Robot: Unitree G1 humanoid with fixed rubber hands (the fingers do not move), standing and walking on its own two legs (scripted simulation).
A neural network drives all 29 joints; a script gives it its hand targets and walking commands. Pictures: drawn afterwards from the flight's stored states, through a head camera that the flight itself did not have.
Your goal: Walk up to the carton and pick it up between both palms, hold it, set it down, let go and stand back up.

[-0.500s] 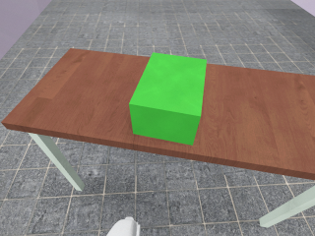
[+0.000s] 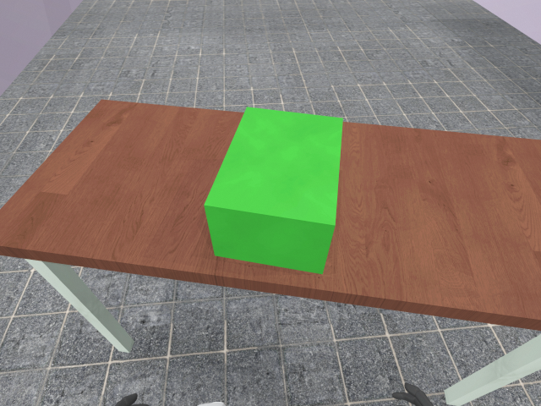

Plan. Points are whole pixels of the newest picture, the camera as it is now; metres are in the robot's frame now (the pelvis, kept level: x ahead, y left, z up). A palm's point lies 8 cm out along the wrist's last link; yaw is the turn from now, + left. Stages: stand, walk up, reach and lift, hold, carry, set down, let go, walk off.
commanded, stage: walk up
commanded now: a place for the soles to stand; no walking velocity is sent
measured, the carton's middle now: (281, 183) +0.50 -0.01 +0.03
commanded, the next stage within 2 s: none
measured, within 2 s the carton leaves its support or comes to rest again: neither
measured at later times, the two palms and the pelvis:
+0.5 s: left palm out of the picture +0.04 +0.28 -0.11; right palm out of the picture +0.07 -0.24 -0.12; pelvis +0.00 +0.03 +0.01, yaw -2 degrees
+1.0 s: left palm out of the picture +0.07 +0.33 -0.11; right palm out of the picture +0.02 -0.13 -0.12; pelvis -0.01 +0.11 +0.01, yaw -11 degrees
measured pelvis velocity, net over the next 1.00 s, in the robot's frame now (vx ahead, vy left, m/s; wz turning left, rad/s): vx -0.01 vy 0.11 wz -0.20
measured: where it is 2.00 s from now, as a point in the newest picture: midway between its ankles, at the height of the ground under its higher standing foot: outside the picture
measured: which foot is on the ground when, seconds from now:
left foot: down 0.00-0.36, up 0.38-0.58, down 0.60-1.00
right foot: down 0.00-0.60, up 0.62-0.82, down 0.84-1.00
